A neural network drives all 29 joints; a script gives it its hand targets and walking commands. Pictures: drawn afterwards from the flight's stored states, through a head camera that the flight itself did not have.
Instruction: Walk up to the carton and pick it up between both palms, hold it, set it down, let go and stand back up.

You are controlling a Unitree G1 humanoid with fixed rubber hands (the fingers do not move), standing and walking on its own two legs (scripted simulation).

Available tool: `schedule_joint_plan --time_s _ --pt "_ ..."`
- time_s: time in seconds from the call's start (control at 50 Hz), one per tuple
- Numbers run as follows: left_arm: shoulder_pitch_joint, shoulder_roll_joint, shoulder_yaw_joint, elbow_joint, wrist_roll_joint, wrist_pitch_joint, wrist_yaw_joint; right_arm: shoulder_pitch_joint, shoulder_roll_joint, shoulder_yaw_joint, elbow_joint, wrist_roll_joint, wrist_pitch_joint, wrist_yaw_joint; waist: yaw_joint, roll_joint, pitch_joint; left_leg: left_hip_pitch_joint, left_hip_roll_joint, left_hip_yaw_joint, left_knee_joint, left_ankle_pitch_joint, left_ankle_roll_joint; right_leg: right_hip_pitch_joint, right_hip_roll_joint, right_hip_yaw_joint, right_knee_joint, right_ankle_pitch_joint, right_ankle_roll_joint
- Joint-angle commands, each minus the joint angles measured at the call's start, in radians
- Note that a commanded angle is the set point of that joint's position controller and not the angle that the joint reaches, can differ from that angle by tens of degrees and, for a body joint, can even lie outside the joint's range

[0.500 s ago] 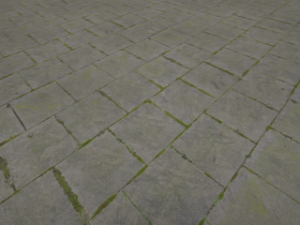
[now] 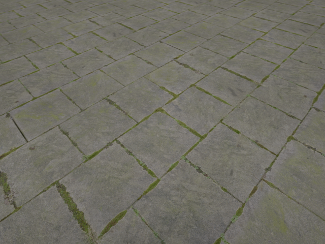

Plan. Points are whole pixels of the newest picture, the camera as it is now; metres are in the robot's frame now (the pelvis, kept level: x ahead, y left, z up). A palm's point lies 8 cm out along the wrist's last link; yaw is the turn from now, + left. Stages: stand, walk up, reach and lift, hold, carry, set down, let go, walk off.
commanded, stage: stand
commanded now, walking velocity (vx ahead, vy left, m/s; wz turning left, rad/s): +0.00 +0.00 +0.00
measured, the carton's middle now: out of the picture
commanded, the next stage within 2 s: walk up in 1.48 s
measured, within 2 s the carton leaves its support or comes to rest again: neither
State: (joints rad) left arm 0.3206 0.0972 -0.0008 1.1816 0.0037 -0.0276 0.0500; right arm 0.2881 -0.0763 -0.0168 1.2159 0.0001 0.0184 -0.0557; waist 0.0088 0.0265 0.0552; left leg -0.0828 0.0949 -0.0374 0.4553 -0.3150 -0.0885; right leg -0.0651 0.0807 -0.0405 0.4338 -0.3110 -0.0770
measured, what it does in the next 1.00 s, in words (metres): stands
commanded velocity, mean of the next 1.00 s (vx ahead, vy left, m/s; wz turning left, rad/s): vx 0.00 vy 0.00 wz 0.00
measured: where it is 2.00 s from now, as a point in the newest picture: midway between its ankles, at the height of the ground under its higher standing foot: outside the picture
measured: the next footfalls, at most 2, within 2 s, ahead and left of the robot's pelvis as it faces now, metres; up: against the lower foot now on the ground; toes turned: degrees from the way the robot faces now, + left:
none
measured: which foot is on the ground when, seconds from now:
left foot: down 0.00-1.00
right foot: down 0.00-1.00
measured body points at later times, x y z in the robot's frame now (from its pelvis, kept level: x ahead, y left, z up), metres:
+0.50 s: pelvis -0.01 +0.01 +0.00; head -0.01 +0.00 +0.45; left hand -0.04 +0.21 -0.16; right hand -0.05 -0.18 -0.17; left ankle -0.04 +0.18 -0.74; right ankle -0.04 -0.07 -0.74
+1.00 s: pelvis -0.01 +0.00 +0.00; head +0.00 -0.01 +0.45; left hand -0.04 +0.21 -0.16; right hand -0.03 -0.19 -0.17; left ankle -0.04 +0.18 -0.74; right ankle -0.04 -0.07 -0.74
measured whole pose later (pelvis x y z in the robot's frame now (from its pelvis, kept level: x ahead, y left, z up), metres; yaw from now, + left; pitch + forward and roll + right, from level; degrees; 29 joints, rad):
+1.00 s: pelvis -0.01 +0.00 +0.00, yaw +0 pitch -3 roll +0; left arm 0.33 0.09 0.00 1.16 0.00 -0.03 0.04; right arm 0.29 -0.09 -0.02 1.19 -0.01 0.01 -0.05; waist 0.01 0.03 0.06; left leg -0.10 0.08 -0.03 0.43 -0.29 -0.08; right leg -0.09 0.07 -0.04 0.42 -0.29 -0.07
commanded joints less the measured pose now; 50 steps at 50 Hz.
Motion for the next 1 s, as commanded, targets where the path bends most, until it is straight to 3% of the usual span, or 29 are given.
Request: schedule_joint_plan --time_s 0.0,0.06,0.1,0.14,0.16,0.2,0.22,0.3,0.34,0.36,0.4,0.42,0.44,0.46,0.5,0.52,0.54,0.6,0.64,0.7,0.72,0.76,0.78,0.8,0.84,0.86,0.9,0.92,0.98 --pt "0.110 0.099 0.019 -0.014 0.007 0.000 0.004 0.055 -0.071 -0.014 -0.019 -0.005 -0.002 0.001 0.007 -0.015 0.071 -0.116 0.004 0.049 -0.018 0.209 0.053 -0.013 -0.175 0.110 -0.088 0.592 0.019" --pt "0.130 0.112 0.017 -0.016 0.000 -0.004 0.003 0.101 -0.048 -0.008 0.000 -0.018 0.003 -0.010 -0.002 -0.017 0.093 -0.101 0.024 0.036 -0.063 0.233 0.041 -0.022 -0.187 0.106 -0.088 0.518 0.019" --pt "0.106 0.079 0.011 -0.022 -0.002 0.000 0.000 0.111 -0.089 -0.021 0.021 -0.008 0.005 -0.006 0.009 0.059 0.119 -0.101 0.011 0.019 -0.075 0.241 0.052 -0.046 -0.167 0.110 -0.108 0.375 0.003" --pt "0.052 0.073 0.007 -0.040 0.008 -0.006 -0.002 0.102 -0.102 -0.024 0.000 -0.019 0.005 -0.007 -0.031 0.017 0.106 -0.084 0.021 0.023 -0.070 0.215 0.064 -0.085 -0.171 0.114 -0.104 0.386 0.000" --pt "0.061 0.079 0.005 -0.042 0.003 -0.005 -0.005 0.125 -0.097 -0.019 0.016 -0.004 0.004 0.004 -0.021 0.028 0.105 -0.095 0.008 0.016 -0.080 0.215 0.063 -0.061 -0.168 0.118 -0.104 0.338 -0.008" --pt "0.103 0.117 0.022 -0.031 0.004 0.000 -0.011 0.090 -0.041 -0.003 -0.002 -0.015 0.012 -0.001 0.004 -0.033 0.129 -0.088 0.022 0.023 -0.086 0.221 0.048 -0.101 -0.160 0.097 -0.114 0.297 0.019" --pt "0.114 0.114 0.016 -0.033 0.001 0.000 -0.005 0.050 -0.037 -0.005 -0.021 -0.008 0.001 0.005 0.015 0.000 0.112 -0.083 0.013 0.022 -0.073 0.183 0.061 -0.085 -0.156 0.115 -0.131 0.303 0.016" --pt "0.082 0.060 0.000 -0.032 0.001 0.004 0.000 0.112 -0.109 -0.025 -0.006 -0.012 -0.014 0.002 -0.017 0.039 0.083 -0.083 0.012 0.027 -0.097 0.252 0.059 -0.059 -0.177 0.120 -0.109 0.324 0.000" --pt "0.130 0.085 0.006 -0.020 -0.004 -0.002 -0.003 0.091 -0.091 -0.009 -0.014 -0.006 -0.009 -0.002 0.013 0.037 0.054 -0.076 0.010 0.016 -0.086 0.249 0.063 -0.046 -0.157 0.108 -0.109 0.270 0.005" --pt "0.071 0.082 0.007 -0.035 -0.001 -0.001 -0.004 0.100 -0.077 -0.012 -0.010 -0.012 -0.005 -0.003 -0.001 -0.016 0.091 -0.073 0.020 0.012 -0.094 0.235 0.066 -0.083 -0.164 0.111 -0.120 0.247 0.003" --pt "0.039 0.087 0.008 -0.050 0.003 0.000 -0.006 0.083 -0.106 -0.017 -0.021 -0.014 -0.005 0.000 -0.002 -0.050 0.075 -0.088 0.013 0.022 -0.089 0.221 0.064 -0.057 -0.154 0.104 -0.125 0.304 0.009" --pt "0.068 0.117 0.017 -0.047 0.000 -0.002 -0.006 0.120 -0.072 -0.010 -0.002 -0.015 -0.003 -0.001 -0.009 0.002 0.081 -0.083 0.008 0.016 -0.089 0.242 0.066 -0.041 -0.158 0.104 -0.117 0.323 0.011" --pt "0.054 0.078 0.007 -0.046 -0.006 -0.006 -0.001 0.090 -0.063 -0.008 -0.025 -0.010 -0.008 0.002 -0.013 -0.060 0.074 -0.089 0.017 0.014 -0.081 0.242 0.069 -0.069 -0.146 0.095 -0.118 0.299 0.006" --pt "0.103 0.094 0.010 -0.027 0.001 -0.004 0.003 0.100 -0.092 -0.010 -0.011 -0.011 -0.006 0.000 0.001 -0.021 0.083 -0.092 0.004 0.027 -0.081 0.228 0.059 -0.054 -0.149 0.098 -0.120 0.308 0.021" --pt "0.094 0.122 0.019 -0.038 0.005 -0.017 -0.006 0.112 -0.052 0.002 0.007 -0.006 0.006 0.002 0.012 -0.036 0.077 -0.091 0.006 0.022 -0.091 0.214 0.057 -0.054 -0.168 0.115 -0.127 0.332 0.030" --pt "0.095 0.109 0.013 -0.036 -0.005 -0.013 -0.006 0.111 -0.051 -0.003 -0.013 -0.005 0.000 -0.001 -0.005 -0.061 0.099 -0.101 0.013 0.026 -0.087 0.229 0.060 -0.080 -0.144 0.097 -0.130 0.309 0.019" --pt "0.115 0.082 0.004 -0.029 -0.005 -0.011 -0.002 0.127 -0.105 -0.014 -0.003 -0.013 0.000 -0.001 -0.006 -0.002 0.094 -0.124 0.005 0.025 -0.085 0.219 0.059 -0.048 -0.151 0.101 -0.131 0.308 0.017" --pt "0.109 0.102 0.007 -0.038 -0.003 -0.006 -0.003 0.089 -0.071 -0.008 -0.019 -0.013 -0.008 0.008 0.011 0.016 0.060 -0.126 0.004 0.036 -0.072 0.205 0.057 -0.012 -0.175 0.106 -0.114 0.378 0.006" --pt "0.126 0.072 0.007 -0.025 -0.004 -0.003 -0.005 0.103 -0.030 0.001 -0.023 -0.003 -0.005 0.003 0.014 -0.043 0.062 -0.107 0.010 0.014 -0.085 0.187 0.050 -0.043 -0.178 0.106 -0.119 0.323 0.022" --pt "0.075 0.128 0.019 -0.031 0.012 -0.004 -0.004 0.097 -0.064 -0.008 -0.027 -0.009 -0.006 0.001 0.004 -0.040 0.111 -0.108 0.013 0.021 -0.086 0.203 0.052 -0.070 -0.169 0.105 -0.122 0.324 0.005" --pt "0.108 0.082 0.010 -0.026 0.004 -0.002 -0.007 0.090 -0.096 -0.017 -0.027 -0.014 -0.004 0.003 0.018 0.041 0.072 -0.096 0.002 0.027 -0.069 0.202 0.055 -0.053 -0.172 0.127 -0.132 0.291 0.011" --pt "0.076 0.106 0.017 -0.040 0.004 -0.008 0.000 0.116 -0.062 -0.010 -0.023 -0.011 -0.001 0.000 -0.001 -0.046 0.105 -0.124 0.010 0.026 -0.086 0.207 0.056 -0.053 -0.162 0.116 -0.112 0.361 0.003" --pt "0.108 0.112 0.016 -0.030 -0.005 -0.011 -0.002 0.118 -0.087 -0.012 -0.020 -0.012 0.000 0.002 0.006 0.010 0.081 -0.120 0.012 0.036 -0.078 0.205 0.049 -0.041 -0.173 0.113 -0.120 0.385 0.011" --pt "0.087 0.095 0.009 -0.032 -0.005 -0.004 -0.006 0.130 -0.063 -0.013 -0.016 -0.010 -0.001 0.006 -0.013 -0.018 0.130 -0.131 0.006 0.027 -0.088 0.182 0.050 -0.075 -0.174 0.119 -0.134 0.288 0.017" --pt "0.113 0.104 0.016 -0.032 -0.009 -0.006 -0.011 0.104 -0.033 -0.006 -0.026 -0.007 -0.003 0.007 -0.001 0.044 0.054 -0.077 0.005 0.031 -0.088 0.217 0.046 -0.065 -0.175 0.123 -0.113 0.317 0.000" --pt "0.135 0.121 0.017 -0.023 -0.003 -0.011 -0.004 0.120 -0.066 -0.010 -0.021 -0.008 -0.012 0.007 -0.008 -0.004 0.061 -0.042 0.020 0.029 -0.086 0.226 0.054 -0.081 -0.174 0.123 -0.115 0.383 0.003" --pt "0.099 0.060 0.002 -0.035 0.004 -0.011 -0.005 0.117 -0.108 -0.023 -0.016 -0.010 -0.010 0.009 -0.008 0.012 0.085 -0.123 0.005 0.031 -0.072 0.223 0.048 -0.021 -0.175 0.121 -0.107 0.417 0.022" --pt "0.120 0.073 0.008 -0.031 -0.004 -0.012 -0.003 0.079 -0.093 -0.018 -0.032 -0.013 -0.011 -0.004 0.019 -0.042 0.051 -0.101 0.015 0.012 -0.077 0.219 0.059 -0.016 -0.175 0.107 -0.111 0.450 0.010" --pt "0.162 0.062 -0.002 -0.010 0.000 -0.014 0.005 0.114 -0.079 -0.016 -0.026 -0.005 -0.012 -0.002 -0.007 -0.047 0.036 -0.089 0.008 0.028 -0.063 0.205 0.060 -0.008 -0.193 0.136 -0.108 0.474 0.026"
